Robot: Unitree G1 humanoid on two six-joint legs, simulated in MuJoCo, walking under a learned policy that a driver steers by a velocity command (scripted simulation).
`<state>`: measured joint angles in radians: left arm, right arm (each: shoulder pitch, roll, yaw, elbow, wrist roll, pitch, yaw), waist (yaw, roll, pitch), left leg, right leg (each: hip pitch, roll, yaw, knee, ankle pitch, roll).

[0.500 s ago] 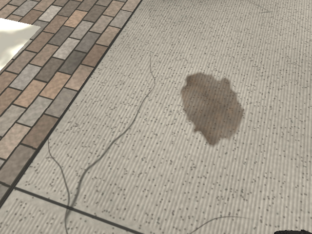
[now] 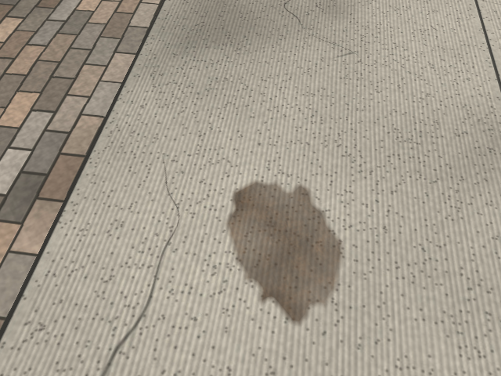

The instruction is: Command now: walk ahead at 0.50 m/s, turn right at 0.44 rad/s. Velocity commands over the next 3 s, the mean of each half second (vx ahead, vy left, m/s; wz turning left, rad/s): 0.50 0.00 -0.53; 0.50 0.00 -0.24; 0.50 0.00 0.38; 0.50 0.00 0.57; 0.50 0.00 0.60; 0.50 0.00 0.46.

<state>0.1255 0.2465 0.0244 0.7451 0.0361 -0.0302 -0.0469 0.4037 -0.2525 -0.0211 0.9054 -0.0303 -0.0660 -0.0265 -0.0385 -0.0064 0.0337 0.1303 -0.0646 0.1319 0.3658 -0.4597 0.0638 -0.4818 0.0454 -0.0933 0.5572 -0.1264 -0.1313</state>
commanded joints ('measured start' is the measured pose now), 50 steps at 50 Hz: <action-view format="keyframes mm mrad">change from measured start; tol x32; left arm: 1 413 283 97 34 18 -9 33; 45 -101 80 -1 -106 -3 -9 -4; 50 347 268 61 -3 47 -42 46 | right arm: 1 -29 -130 -22 -123 23 -19 0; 20 -443 -100 8 -312 0 8 47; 26 28 -310 -58 -235 -37 -19 -3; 50 62 -38 -10 -102 43 -14 44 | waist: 1 197 -106 -283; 23 49 -79 -46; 27 -3 309 -339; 41 9 111 11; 50 169 -216 -290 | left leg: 1 -473 123 47 889 668 -19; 2 -750 -41 -117 1116 -45 -35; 20 -738 90 -146 260 408 -108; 24 -324 42 -153 95 316 -45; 27 106 519 -954 -87 -22 154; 32 -272 299 -406 -157 311 94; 46 -203 306 -187 -143 617 88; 48 -224 256 -150 85 807 61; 50 -636 78 -47 646 210 -8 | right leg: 1 670 -250 437 -86 -71 -206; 2 790 -394 868 -202 110 -316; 8 272 -182 404 -334 244 -171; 24 354 -104 461 -2 453 -8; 27 -141 82 214 649 -421 50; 37 -157 -60 179 418 -101 106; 48 278 -22 21 -95 -37 37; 50 769 -428 529 -194 -219 -69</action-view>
